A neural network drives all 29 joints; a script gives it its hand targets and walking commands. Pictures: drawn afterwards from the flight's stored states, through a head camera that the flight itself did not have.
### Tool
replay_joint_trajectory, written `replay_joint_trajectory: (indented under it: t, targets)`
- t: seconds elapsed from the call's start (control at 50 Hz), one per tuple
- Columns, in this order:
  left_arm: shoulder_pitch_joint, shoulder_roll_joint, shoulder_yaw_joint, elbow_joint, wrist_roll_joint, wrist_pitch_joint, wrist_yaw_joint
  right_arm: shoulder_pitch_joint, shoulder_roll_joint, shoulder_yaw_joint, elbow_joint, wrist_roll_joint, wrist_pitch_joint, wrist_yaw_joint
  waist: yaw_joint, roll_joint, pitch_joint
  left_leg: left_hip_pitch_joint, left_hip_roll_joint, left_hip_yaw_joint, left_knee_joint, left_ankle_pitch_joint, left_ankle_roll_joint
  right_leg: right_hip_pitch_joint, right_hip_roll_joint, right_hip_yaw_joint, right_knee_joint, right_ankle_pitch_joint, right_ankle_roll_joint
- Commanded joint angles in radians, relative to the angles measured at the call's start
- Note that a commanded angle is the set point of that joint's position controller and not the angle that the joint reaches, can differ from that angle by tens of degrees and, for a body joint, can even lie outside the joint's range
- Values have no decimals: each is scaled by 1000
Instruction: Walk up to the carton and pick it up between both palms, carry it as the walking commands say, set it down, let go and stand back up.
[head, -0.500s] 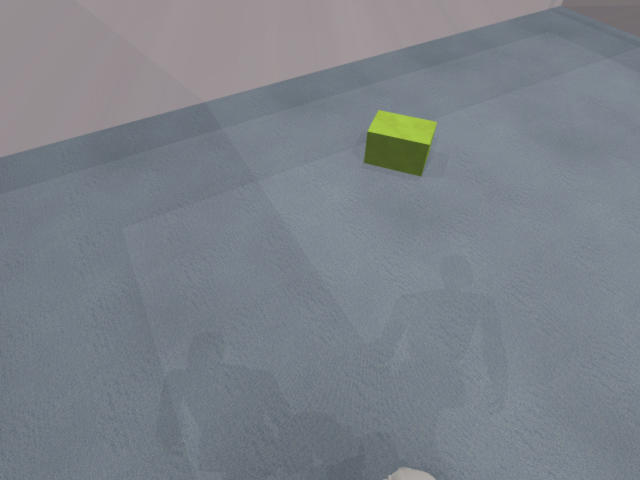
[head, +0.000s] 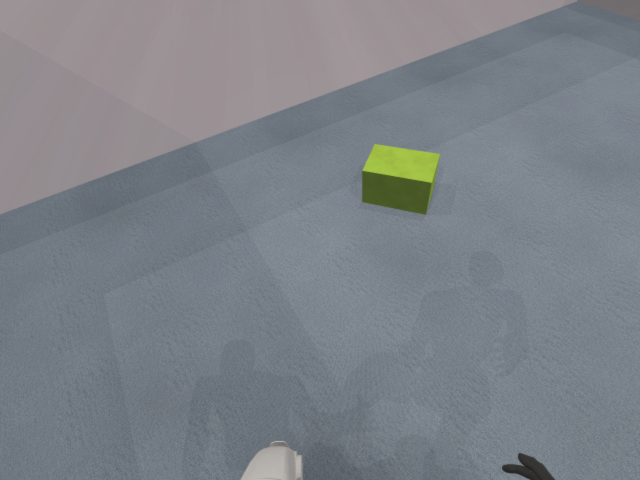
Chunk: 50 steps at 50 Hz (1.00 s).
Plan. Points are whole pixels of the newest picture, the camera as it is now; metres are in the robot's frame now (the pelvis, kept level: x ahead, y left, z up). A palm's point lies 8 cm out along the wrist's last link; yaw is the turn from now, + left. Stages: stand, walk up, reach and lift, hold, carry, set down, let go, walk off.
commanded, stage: walk up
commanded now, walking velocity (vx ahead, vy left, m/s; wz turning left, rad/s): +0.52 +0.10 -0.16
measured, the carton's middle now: (399, 178) +1.42 -0.14 -0.69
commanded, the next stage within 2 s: none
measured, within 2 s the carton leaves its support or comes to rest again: neither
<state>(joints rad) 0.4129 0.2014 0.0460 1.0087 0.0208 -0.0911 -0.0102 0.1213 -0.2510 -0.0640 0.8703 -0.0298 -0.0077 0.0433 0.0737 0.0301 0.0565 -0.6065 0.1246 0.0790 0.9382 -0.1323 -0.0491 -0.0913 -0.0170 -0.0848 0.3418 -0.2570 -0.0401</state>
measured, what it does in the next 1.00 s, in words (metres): walks ahead: left foot, then right foot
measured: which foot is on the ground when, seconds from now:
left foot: up 0.00-0.20, down 0.22-0.72, up 0.74-1.00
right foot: down 0.00-0.24, up 0.26-0.70, down 0.72-1.00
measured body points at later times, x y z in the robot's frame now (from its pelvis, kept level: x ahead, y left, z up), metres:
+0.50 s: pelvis +0.26 +0.04 +0.00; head +0.28 +0.08 +0.45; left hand +0.35 +0.29 -0.16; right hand +0.21 -0.22 -0.12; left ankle +0.26 +0.15 -0.75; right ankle +0.32 -0.15 -0.67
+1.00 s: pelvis +0.50 -0.05 +0.00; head +0.52 -0.08 +0.45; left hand +0.47 +0.20 -0.13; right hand +0.60 -0.30 -0.15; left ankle +0.56 +0.11 -0.68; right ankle +0.47 -0.16 -0.75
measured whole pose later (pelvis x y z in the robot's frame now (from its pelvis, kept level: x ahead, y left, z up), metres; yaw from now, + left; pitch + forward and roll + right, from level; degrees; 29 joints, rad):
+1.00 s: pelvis +0.50 -0.05 +0.00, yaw -2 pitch +0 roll +1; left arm 0.38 0.20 0.04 1.06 0.03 -0.10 0.00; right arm 0.17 -0.24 -0.07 0.93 -0.03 -0.01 0.04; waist 0.06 0.04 0.04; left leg -0.56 0.12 0.08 0.95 -0.18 -0.03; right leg -0.14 -0.07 -0.13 0.35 -0.22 0.00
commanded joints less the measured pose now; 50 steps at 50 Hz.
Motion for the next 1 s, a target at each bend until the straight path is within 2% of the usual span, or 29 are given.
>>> replay_joint_trajectory:
  t: [0.0, 0.06, 0.1, 0.12, 0.16, 0.18, 0.2, 0.22, 0.24, 0.26, 0.3, 0.34, 0.38, 0.42, 0.54, 0.62, 0.64, 0.66, 0.68, 0.7, 0.72, 0.74, 0.76, 0.78, 0.8, 0.82, 0.86, 0.9, 0.98]
  targets:
    - [47, 123, 19, -22, -1, -15, 10, -91, -8, 5, -63, 6, -3, 10, 0, -149, 36, -90, 13, -3, -118, 85, -9, 75, -256, 192, -160, 382, -81]
    - [90, 127, 19, 8, 0, -9, 14, -196, 5, 12, -84, 16, -9, 13, 19, -165, 60, -60, 0, 24, -241, 93, -1, 95, -245, 153, -181, 378, -86]
    - [89, 131, 17, 33, -1, 4, 13, -215, 1, 14, -87, 22, -18, 10, 2, -244, 49, 94, -16, 47, -314, 56, 17, 36, -191, 74, -183, 275, -79]
    - [101, 135, 14, 41, -4, 8, 14, -196, -6, 11, -72, 21, -21, 4, -8, -223, 45, 159, -27, 67, -330, 34, 19, 17, -191, 78, -160, 302, -78]
    - [111, 157, 18, 55, -17, 9, 20, -109, -38, 2, -33, 15, -33, -10, -42, -159, -2, 293, -53, 108, -376, -20, 31, 32, -187, 86, -36, 498, -72]
    - [109, 161, 18, 64, -24, 12, 22, 4, -63, -6, 8, 7, -44, -19, -87, -92, -68, 440, -75, 136, -424, -31, 43, 21, -151, 61, 142, 581, -62]
    - [110, 143, 8, 62, -30, 9, 22, 160, -109, -22, 57, -11, -55, -30, -150, -42, -175, 695, -26, 61, -396, -41, 66, -128, -113, 58, 369, 494, -41]
    - [125, 89, 2, 48, -32, 8, 19, 325, -229, -54, 90, -33, -58, -46, -190, 173, -260, 881, 267, -349, -508, -45, 105, -390, -8, 41, 676, -7, 9]
    - [157, 99, 34, 39, -25, 15, 13, 405, -336, -74, 102, -7, -44, -58, -205, 197, -354, 904, 498, -742, -676, -2, 186, -513, 30, 142, 910, -260, 16]
    - [102, 120, 41, 47, -15, 22, 11, 340, -281, -58, 105, -2, -39, -61, -166, 76, -274, 778, 444, -648, -682, -59, 181, -519, -40, 215, 986, -204, 13]
    - [43, 52, 25, 47, -1, 32, -2, 162, -115, -21, 104, 4, -51, -58, -75, 71, -72, 501, 291, -372, -709, -91, 153, -493, -93, 189, 934, -47, 15]
    - [39, 38, 27, 42, 13, 57, -17, 116, -56, -6, 98, 12, -67, -50, -33, 114, -21, 364, 210, -204, -723, -21, 118, -410, -97, 142, 870, 27, 40]
    - [2, 31, 18, 26, 22, 78, -31, 162, -64, -3, 105, 15, -79, -45, -28, 124, -12, 339, 197, -141, -722, 51, 98, -402, -100, 117, 796, 70, 58]
    - [-87, 36, 10, -4, 24, 87, -44, 222, -81, -7, 116, 13, -85, -47, -49, 132, 8, 364, 197, -113, -735, 74, 100, -444, -108, 91, 710, 130, 71]
    - [-341, 38, -3, -103, 10, 89, -78, 316, -109, -29, 121, 7, -79, -55, -117, 150, 85, 428, 198, -37, -823, -65, 105, -448, -103, 42, 346, 225, 86]
    - [-384, 56, 4, -123, 5, 75, -78, 338, -140, -43, 125, 5, -70, -55, -123, 178, 76, 461, 213, -19, -798, -16, 115, -343, -80, -2, 221, 148, 80]
    - [-378, 64, 5, -118, 8, 64, -69, 340, -134, -39, 128, 4, -70, -51, -120, 201, 58, 470, 195, 5, -763, -21, 117, -310, -70, -24, 199, 116, 74]
    - [-334, 67, 5, -105, 16, 49, -56, 343, -112, -31, 143, 4, -64, -47, -95, 206, 13, 454, 151, 50, -684, -60, 116, -224, -61, -60, 165, 112, 60]
    - [-252, 95, 18, -71, 18, 37, -43, 362, -91, -22, 152, -2, -60, -41, -59, 100, -48, 413, 117, 64, -537, -45, 113, -83, -51, -89, 138, 94, 39]
    - [-96, 148, 41, -14, 23, 22, -26, 368, -65, -9, 143, -12, -59, -38, 1, -67, -139, 306, 76, 62, -282, -63, 101, 116, -76, -52, 137, 54, 15]
    - [83, 250, 70, 33, 42, 9, -9, 329, -23, 7, 97, -16, -67, -37, 71, -314, -215, 117, 7, 40, 22, -376, 71, 239, -284, 227, 58, -100, -8]
    - [100, 316, 80, 20, 26, 15, -2, 327, 29, 18, 64, 6, -72, -37, 79, -464, -268, -76, -72, -11, 235, -483, 59, 316, -466, 617, -150, -283, -86]
    - [46, 288, 65, 9, 18, 16, 0, 293, -12, 3, 84, -1, -68, -42, 41, -258, -222, -96, -4, -100, 322, -390, 62, 235, -475, 624, -168, -328, -103]
    - [-23, 251, 52, -12, 15, 8, -2, 292, -28, -12, 106, 1, -60, -45, -5, -120, -126, -101, 14, -118, 332, -290, 63, 131, -468, 573, -143, -141, -92]
    - [-98, 184, 39, -14, 11, -2, -1, 285, -21, -16, 122, 0, -56, -39, -47, -79, -55, -52, 46, -112, 294, -206, 54, 32, -401, 422, -117, 55, -78]
    - [-139, 134, 30, -20, 5, -11, 1, 287, -6, -12, 121, -7, -45, -30, -69, -114, -38, -8, 52, -94, 250, -159, 50, -34, -353, 310, -121, 150, -62]
    - [-130, 105, 17, -12, 6, -20, 3, 283, 2, -13, 100, -10, -22, -19, -80, -196, -50, 57, 34, -71, 180, -124, 39, -63, -287, 204, -108, 239, -46]
    - [-79, 113, 12, 3, 8, -24, 5, 202, -4, -11, 63, -9, -9, -9, -66, -213, -33, 31, 22, -51, 115, -78, 26, -46, -289, 180, -124, 267, -61]
    - [7, 118, 15, 25, 8, -23, 12, 27, 6, -2, 13, -1, -3, 8, -25, -183, 25, -19, 18, -23, -75, 8, 1, -5, -296, 142, -179, 216, -71]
